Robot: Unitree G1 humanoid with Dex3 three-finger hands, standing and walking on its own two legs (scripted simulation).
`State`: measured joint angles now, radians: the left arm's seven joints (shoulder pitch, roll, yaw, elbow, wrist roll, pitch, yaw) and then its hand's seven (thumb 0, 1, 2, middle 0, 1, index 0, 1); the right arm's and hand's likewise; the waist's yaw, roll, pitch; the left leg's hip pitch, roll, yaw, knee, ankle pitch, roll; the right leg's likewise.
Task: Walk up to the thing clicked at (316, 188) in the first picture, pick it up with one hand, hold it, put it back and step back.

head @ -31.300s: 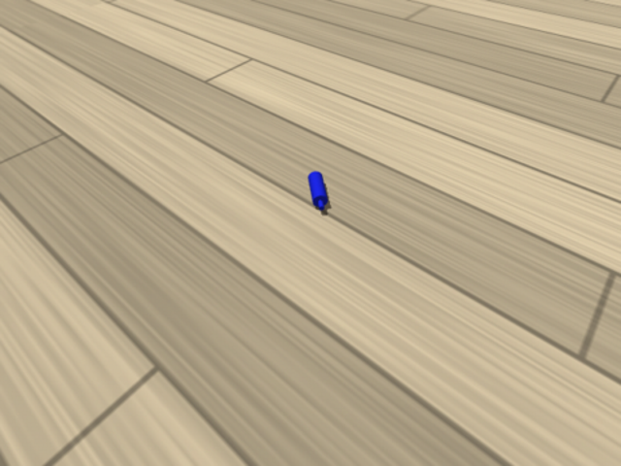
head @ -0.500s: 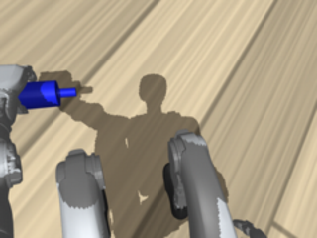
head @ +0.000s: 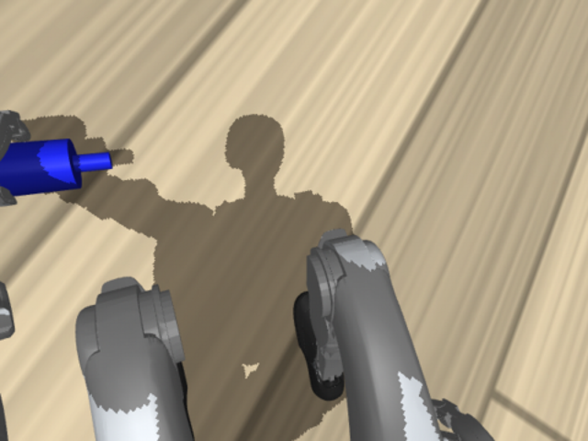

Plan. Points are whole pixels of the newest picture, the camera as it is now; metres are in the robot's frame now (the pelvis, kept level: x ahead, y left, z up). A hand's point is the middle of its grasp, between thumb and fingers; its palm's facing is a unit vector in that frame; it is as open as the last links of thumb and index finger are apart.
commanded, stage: rest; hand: left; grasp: from above
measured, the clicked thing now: (21, 169) +0.48 +0.30 -0.24
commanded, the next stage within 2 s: open in 0.88 s
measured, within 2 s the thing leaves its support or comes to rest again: rests again in 1.40 s
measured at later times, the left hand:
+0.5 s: hand (9, 171) +0.48 +0.31 -0.23, palm faces -0.45 -0.11 -0.89, open 9.6 cm
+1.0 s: hand (5, 174) +0.48 +0.32 -0.25, palm faces -0.44 -0.11 -0.89, open 9.6 cm
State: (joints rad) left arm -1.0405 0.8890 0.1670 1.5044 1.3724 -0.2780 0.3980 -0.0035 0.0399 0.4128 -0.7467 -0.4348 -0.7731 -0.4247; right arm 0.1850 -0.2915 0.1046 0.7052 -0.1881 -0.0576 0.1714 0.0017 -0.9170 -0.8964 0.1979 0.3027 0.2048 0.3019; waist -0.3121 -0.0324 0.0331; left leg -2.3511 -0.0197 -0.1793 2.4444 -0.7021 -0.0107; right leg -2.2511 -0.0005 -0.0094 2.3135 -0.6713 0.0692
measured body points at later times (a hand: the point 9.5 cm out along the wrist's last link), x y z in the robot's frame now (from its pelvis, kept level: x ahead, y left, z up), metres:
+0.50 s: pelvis +0.00 +0.00 -0.02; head +0.28 +0.10 +0.32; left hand +0.50 +0.31 -0.18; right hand +0.03 -0.27 -0.09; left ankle +0.07 +0.12 -0.29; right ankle +0.11 -0.15 -0.29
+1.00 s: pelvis +0.00 +0.01 -0.03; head +0.26 +0.12 +0.31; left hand +0.49 +0.32 -0.20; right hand +0.03 -0.26 -0.08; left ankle +0.07 +0.12 -0.29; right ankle +0.11 -0.15 -0.29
